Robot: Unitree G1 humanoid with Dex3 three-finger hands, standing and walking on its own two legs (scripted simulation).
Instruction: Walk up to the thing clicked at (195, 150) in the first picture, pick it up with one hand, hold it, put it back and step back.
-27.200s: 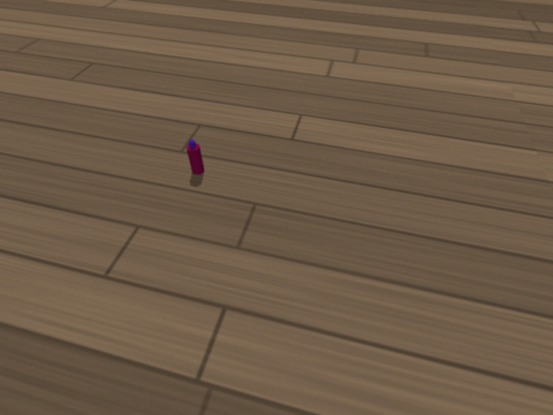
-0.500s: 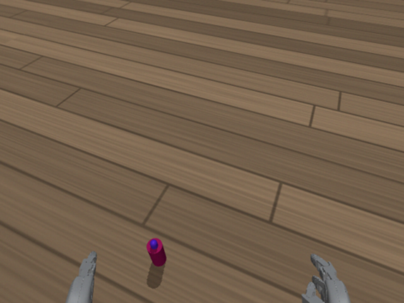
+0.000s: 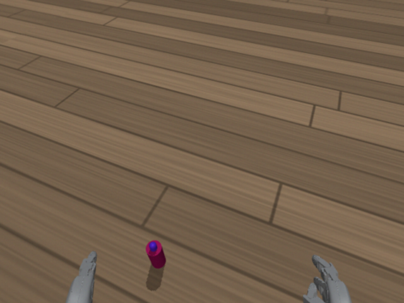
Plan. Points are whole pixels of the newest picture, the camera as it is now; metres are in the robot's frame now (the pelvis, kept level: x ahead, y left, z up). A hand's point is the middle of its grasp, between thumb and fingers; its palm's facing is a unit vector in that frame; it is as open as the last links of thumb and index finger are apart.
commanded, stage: home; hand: left
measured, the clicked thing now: (155, 253) +0.45 +0.22 -0.62
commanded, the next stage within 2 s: stand in 0.06 s
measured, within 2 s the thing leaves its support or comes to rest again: neither
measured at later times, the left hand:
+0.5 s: hand (112, 302) +0.16 +0.18 -0.06, palm faces +0.11 -0.95 -0.29, open 12.1 cm
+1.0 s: hand out of the picture +0.05 +0.26 -0.11, palm faces -0.01 -0.93 -0.36, open 7.4 cm
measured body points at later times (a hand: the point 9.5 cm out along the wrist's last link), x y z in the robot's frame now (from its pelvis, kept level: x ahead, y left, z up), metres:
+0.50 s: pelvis +0.00 +0.00 +0.00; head +0.01 +0.01 +0.45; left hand +0.15 +0.23 -0.04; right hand +0.16 -0.24 -0.07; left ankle +0.02 +0.13 -0.69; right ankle +0.00 -0.13 -0.69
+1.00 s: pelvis +0.00 +0.01 +0.04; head +0.00 +0.02 +0.49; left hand +0.06 +0.31 -0.09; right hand +0.07 -0.27 -0.09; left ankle +0.02 +0.13 -0.69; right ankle +0.00 -0.13 -0.69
